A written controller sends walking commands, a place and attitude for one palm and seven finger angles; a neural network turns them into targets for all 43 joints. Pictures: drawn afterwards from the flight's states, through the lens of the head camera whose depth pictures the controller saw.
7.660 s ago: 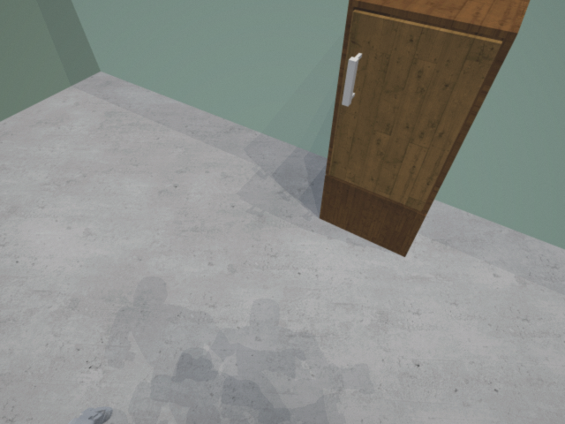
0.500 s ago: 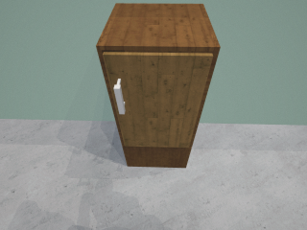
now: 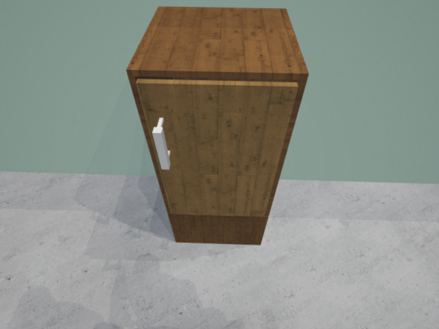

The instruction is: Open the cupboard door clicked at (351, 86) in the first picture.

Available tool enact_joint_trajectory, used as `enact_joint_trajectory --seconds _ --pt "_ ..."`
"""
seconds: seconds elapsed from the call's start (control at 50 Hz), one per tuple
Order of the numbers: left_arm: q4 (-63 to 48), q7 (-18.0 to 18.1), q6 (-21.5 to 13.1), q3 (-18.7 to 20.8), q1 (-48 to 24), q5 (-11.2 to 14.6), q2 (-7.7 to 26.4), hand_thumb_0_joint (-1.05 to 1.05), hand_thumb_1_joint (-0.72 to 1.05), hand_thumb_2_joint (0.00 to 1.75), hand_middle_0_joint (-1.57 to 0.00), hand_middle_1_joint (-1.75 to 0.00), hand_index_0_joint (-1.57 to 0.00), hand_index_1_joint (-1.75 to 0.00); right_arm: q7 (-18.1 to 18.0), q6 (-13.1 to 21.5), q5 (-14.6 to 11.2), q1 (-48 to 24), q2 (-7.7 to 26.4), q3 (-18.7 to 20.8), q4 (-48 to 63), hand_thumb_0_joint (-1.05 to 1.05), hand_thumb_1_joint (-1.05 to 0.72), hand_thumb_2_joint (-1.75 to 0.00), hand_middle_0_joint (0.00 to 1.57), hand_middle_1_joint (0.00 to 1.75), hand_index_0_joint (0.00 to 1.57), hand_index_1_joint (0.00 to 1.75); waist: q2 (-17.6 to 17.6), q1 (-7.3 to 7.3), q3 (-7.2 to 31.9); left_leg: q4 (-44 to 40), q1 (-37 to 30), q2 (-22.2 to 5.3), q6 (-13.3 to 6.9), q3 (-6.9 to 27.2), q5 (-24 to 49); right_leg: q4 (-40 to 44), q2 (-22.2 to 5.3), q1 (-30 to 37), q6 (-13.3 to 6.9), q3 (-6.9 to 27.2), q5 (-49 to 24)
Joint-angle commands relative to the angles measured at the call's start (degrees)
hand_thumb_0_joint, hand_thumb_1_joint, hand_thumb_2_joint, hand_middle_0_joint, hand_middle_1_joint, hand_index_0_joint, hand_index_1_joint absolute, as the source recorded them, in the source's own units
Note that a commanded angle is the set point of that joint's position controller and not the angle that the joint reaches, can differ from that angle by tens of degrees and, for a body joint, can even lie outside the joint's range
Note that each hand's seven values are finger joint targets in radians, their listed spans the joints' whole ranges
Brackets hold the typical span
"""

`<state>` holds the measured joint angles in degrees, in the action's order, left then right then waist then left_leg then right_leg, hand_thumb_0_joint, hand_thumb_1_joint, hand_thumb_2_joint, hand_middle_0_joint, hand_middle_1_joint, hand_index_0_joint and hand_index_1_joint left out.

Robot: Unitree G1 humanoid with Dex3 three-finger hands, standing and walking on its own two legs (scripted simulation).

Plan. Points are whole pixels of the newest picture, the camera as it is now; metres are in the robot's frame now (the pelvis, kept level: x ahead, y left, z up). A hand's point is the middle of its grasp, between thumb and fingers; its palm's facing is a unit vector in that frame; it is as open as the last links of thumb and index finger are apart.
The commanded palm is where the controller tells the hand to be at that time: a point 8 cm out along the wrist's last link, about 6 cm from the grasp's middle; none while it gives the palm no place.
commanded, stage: look again from close up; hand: left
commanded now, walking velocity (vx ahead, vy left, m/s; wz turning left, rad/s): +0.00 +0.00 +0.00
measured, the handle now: (163, 144) +0.56 +0.19 -0.03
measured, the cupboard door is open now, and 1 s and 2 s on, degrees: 0 0 0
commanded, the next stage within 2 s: raise the hand with hooked fingers in 0.08 s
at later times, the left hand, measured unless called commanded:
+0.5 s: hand (121, 305) +0.17 +0.19 -0.04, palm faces +0.02 -1.00 -0.05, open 8.1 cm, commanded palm +0.12 +0.25 -0.06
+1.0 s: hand (97, 298) +0.18 +0.24 -0.06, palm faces +0.02 -1.00 -0.04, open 11.0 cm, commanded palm +0.15 +0.29 -0.05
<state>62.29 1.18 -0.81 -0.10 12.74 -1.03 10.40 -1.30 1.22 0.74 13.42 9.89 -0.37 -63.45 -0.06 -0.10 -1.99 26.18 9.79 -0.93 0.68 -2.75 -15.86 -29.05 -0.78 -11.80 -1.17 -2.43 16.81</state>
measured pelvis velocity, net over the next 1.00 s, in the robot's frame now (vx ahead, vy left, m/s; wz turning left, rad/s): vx -0.06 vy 0.02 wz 0.02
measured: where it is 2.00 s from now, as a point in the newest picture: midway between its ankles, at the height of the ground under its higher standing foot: outside the picture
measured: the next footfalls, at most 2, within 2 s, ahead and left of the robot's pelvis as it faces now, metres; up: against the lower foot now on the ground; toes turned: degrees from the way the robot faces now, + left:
none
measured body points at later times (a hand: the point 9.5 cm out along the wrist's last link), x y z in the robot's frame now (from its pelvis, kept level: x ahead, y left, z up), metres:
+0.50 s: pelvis -0.04 -0.01 -0.07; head +0.01 -0.01 +0.38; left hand +0.16 +0.24 -0.03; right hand +0.18 -0.27 -0.12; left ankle -0.02 +0.13 -0.74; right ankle -0.01 -0.10 -0.74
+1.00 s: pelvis -0.06 +0.02 -0.09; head +0.02 +0.03 +0.35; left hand +0.18 +0.30 -0.05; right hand +0.09 -0.22 -0.19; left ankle -0.02 +0.13 -0.74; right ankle -0.01 -0.10 -0.74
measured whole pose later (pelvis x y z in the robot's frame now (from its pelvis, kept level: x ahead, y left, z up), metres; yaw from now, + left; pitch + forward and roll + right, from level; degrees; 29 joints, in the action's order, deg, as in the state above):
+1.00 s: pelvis -0.06 +0.02 -0.09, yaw +1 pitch +16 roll -2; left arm 8.3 -21.0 -20.2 16.6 14.3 18.4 16.5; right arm -3.3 12.5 -1.6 16.1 11.9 -1.3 -33.3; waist 1.5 -1.3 7.1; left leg 68.1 54.9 -1.8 -0.5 0.9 -28.8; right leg -65.1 -1.3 -53.1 -0.7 -5.1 27.4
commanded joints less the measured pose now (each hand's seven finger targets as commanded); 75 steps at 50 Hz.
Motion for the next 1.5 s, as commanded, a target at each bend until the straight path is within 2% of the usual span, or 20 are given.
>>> enact_joint_trajectory --seconds 0.0,0.14,0.16,0.18,0.2,0.22,0.24,0.26,0.28,0.3,0.34,0.42,0.46,0.52,0.56,0.66,0.82,0.9,1.04,1.48 --pt "-2.0 0.5 -1.1 1.5 2.5 0.2 7.8 0.00 0.90 0.90 -0.20 -0.30 -0.20 -0.30 -0.5 1.1 0.2 2.4 6.8 1.1 1.6 0.00 -0.90 -0.90 0.20 0.30 0.20 0.30 -0.5 0.28 1.4 -3.6 0.3 -5.1 -2.2 3.8 12.2 5.1 -5.9 1.2 -1.5 6.0 -15.8" --pt "-2.2 0.4 -1.2 1.6 2.0 0.2 8.6 0.00 0.90 0.90 -0.20 -0.30 -0.20 -0.30 -0.5 0.9 0.1 1.3 7.5 1.2 1.6 0.00 -0.90 -0.90 0.20 0.30 0.20 0.30 -0.9 0.38 0.8 -3.6 0.2 -5.1 -2.0 3.6 12.2 5.7 -6.2 1.8 -1.5 6.1 -18.0" --pt "0.4 3.1 -1.7 1.7 9.9 0.1 7.4 0.00 0.90 0.90 -0.20 -0.30 -0.20 -0.30 -0.1 0.7 -0.7 -3.8 7.4 1.9 5.5 0.00 -0.90 -0.90 0.20 0.30 0.20 0.30 -3.8 2.95 0.0 10.1 5.0 -4.9 0.2 -0.2 8.3 6.6 -10.7 3.1 2.0 11.3 -44.4" --pt "-86.1 2.6 -15.1 13.4 -36.2 10.9 23.4 0.00 0.88 0.89 -0.20 -0.32 -0.20 -0.32 -2.3 9.6 -3.1 -1.3 14.9 3.2 24.1 0.00 -0.90 -0.90 0.20 0.30 0.20 0.30 7.4 -3.92 27.5 0.2 -6.9 1.6 -2.4 1.3 20.2 0.4 -5.1 9.3 -1.3 5.8 -40.3" --pt "-68.0 4.1 -12.6 12.6 -3.9 5.8 18.2 0.00 0.85 0.88 -0.20 -0.33 -0.20 -0.33 -4.4 14.0 -1.6 -3.5 10.7 2.8 21.7 0.00 -0.90 -0.90 0.20 0.30 0.20 0.30 15.5 1.82 26.1 -0.8 -11.8 -0.3 -3.1 1.1 31.0 -2.9 -1.0 6.6 -2.2 3.0 -26.7" --pt "-60.9 4.5 -6.2 4.4 10.3 10.0 2.3 0.00 0.83 0.87 -0.21 -0.34 -0.21 -0.34 -4.1 15.5 -3.1 -5.1 8.7 3.1 22.2 0.00 -0.90 -0.90 0.20 0.30 0.20 0.30 12.5 -0.09 16.2 0.1 -6.4 -0.7 -1.2 2.4 30.6 -2.0 -0.2 -1.1 -1.2 -1.7 -16.0" --pt "-57.9 3.3 -6.7 4.9 6.5 10.3 -0.3 0.00 0.81 0.86 -0.21 -0.36 -0.21 -0.36 -3.6 15.8 -3.0 -2.6 9.3 3.7 21.3 0.00 -0.90 -0.90 0.20 0.30 0.20 0.30 4.6 -2.51 8.0 3.5 -1.5 -0.7 -1.4 2.3 26.5 -1.0 -0.2 -6.8 -0.1 -2.9 -16.1" --pt "-57.8 1.8 -10.1 8.9 2.0 11.0 3.6 0.00 0.78 0.85 -0.21 -0.37 -0.21 -0.37 -3.3 16.3 -2.0 -3.3 11.1 4.9 24.2 0.00 -0.90 -0.90 0.20 0.30 0.20 0.30 -1.6 -3.04 2.3 6.5 5.5 0.3 -1.5 3.1 18.5 -2.1 -0.1 -11.6 0.6 -3.5 -15.2" --pt "-53.1 -0.6 -13.9 11.5 7.2 11.4 4.0 0.00 0.76 0.84 -0.21 -0.39 -0.21 -0.39 -3.1 16.4 -1.1 -2.8 11.4 5.8 24.8 0.00 -0.90 -0.90 0.20 0.30 0.20 0.30 -8.6 -2.10 3.6 8.9 10.1 0.6 -1.5 2.7 14.2 -4.2 0.2 -14.4 1.0 -3.9 -12.6" --pt "-47.7 -3.8 -18.0 10.7 15.1 12.5 0.2 0.00 0.74 0.83 -0.21 -0.40 -0.21 -0.40 -2.5 16.7 -0.6 -3.8 10.8 6.0 26.8 0.00 -0.90 -0.90 0.20 0.30 0.20 0.30 -12.9 -0.07 4.3 12.2 15.6 1.1 -1.4 2.6 10.3 -7.9 0.5 -17.3 1.2 -4.1 -9.9" --pt "-44.7 -11.0 -26.9 13.5 19.8 14.2 0.9 0.00 0.69 0.81 -0.22 -0.43 -0.22 -0.43 -0.9 17.3 -0.7 -5.0 10.5 6.5 30.2 0.00 -0.90 -0.90 0.20 0.30 0.20 0.30 -12.0 3.50 9.2 19.0 24.3 2.4 -0.3 1.9 8.1 -16.0 0.1 -18.7 0.4 -2.1 -10.8" --pt "-46.2 -26.0 -41.2 17.1 14.1 17.8 7.0 0.00 0.60 0.77 -0.22 -0.50 -0.22 -0.50 0.9 18.4 -1.5 -6.4 11.4 7.0 36.1 0.00 -0.90 -0.90 0.20 0.30 0.20 0.30 -4.7 3.58 15.8 32.2 37.5 3.2 0.0 1.1 1.3 -25.6 -1.3 -25.0 -0.2 5.9 -5.0" --pt "-51.8 -29.2 -38.6 18.9 9.6 21.0 9.3 0.00 0.55 0.75 -0.22 -0.53 -0.22 -0.53 0.3 17.7 -2.4 -7.9 11.9 6.8 40.8 0.00 -0.90 -0.90 0.20 0.30 0.20 0.30 -4.3 3.69 20.7 35.2 41.3 3.7 -0.8 -0.3 -3.8 -24.4 -1.9 -25.0 0.4 9.4 5.6" --pt "-62.3 -28.6 -33.8 18.6 -1.2 24.3 11.1 0.00 0.48 0.72 -0.23 -0.57 -0.23 -0.57 -1.5 16.9 -3.1 -7.5 12.1 5.7 44.8 0.00 -0.90 -0.90 0.20 0.30 0.20 0.30 -2.5 1.39 19.4 37.6 43.9 2.6 -1.9 0.8 -11.0 -21.5 -0.9 -30.6 0.6 11.5 23.1" --pt "-70.5 -26.0 -32.5 18.3 -2.5 22.6 12.1 0.00 0.43 0.70 -0.23 -0.60 -0.23 -0.60 -2.1 16.4 -2.9 -4.5 11.4 5.4 44.3 0.00 -0.90 -0.90 0.20 0.30 0.20 0.30 3.0 0.64 22.9 37.3 40.0 1.5 -2.4 1.7 -8.7 -22.6 -0.1 -30.8 0.1 9.5 19.3" --pt "-74.3 -22.1 -29.4 16.2 -4.2 18.8 12.3 0.00 0.32 0.65 -0.24 -0.68 -0.24 -0.68 -3.4 15.9 -2.4 -2.7 11.3 4.1 40.9 0.00 -0.90 -0.90 0.20 0.30 0.20 0.30 5.5 -1.67 22.8 36.7 37.8 0.4 -2.7 4.1 -5.1 -26.4 1.5 -33.9 -0.3 4.3 9.9" --pt "-65.6 -22.8 -21.3 20.2 0.5 20.4 13.9 0.00 0.13 0.57 -0.25 -0.80 -0.25 -0.80 -3.2 15.2 -2.7 -4.5 11.2 3.3 40.5 0.00 -0.90 -0.90 0.20 0.30 0.20 0.30 3.6 0.94 23.0 31.6 37.9 0.9 -2.1 5.5 -6.0 -25.4 1.7 -31.5 -0.2 0.8 11.4" --pt "-64.9 -21.7 -22.8 21.7 -0.4 21.1 14.2 0.00 0.04 0.53 -0.26 -0.86 -0.26 -0.86 -3.0 15.3 -2.5 -3.4 11.2 3.3 40.2 0.00 -0.90 -0.90 0.20 0.30 0.20 0.30 0.3 0.51 22.7 30.9 38.5 0.9 -2.0 5.3 -6.5 -24.5 1.3 -31.1 0.3 0.9 12.7" --pt "-65.7 -22.4 -26.0 20.7 -2.6 20.6 14.9 0.00 -0.13 0.46 -0.27 -0.96 -0.27 -0.96 -2.6 15.9 -2.4 -1.1 12.8 3.5 39.9 0.00 -0.90 -0.90 0.20 0.30 0.20 0.30 3.9 -0.01 23.1 29.0 34.3 0.8 -1.8 5.7 -4.4 -26.4 1.7 -33.3 -0.4 -1.4 8.1" --pt "-58.2 -27.8 -22.6 26.9 -13.7 22.4 22.2 0.00 -0.50 0.30 -0.30 -1.20 -0.30 -1.20 -3.0 13.6 -2.6 0.6 14.1 2.5 40.4 0.00 -0.90 -0.90 0.20 0.30 0.20 0.30 6.2 -0.32 24.6 28.0 29.8 0.7 -1.2 5.8 2.0 -25.0 2.4 -29.9 -0.5 -1.7 1.1"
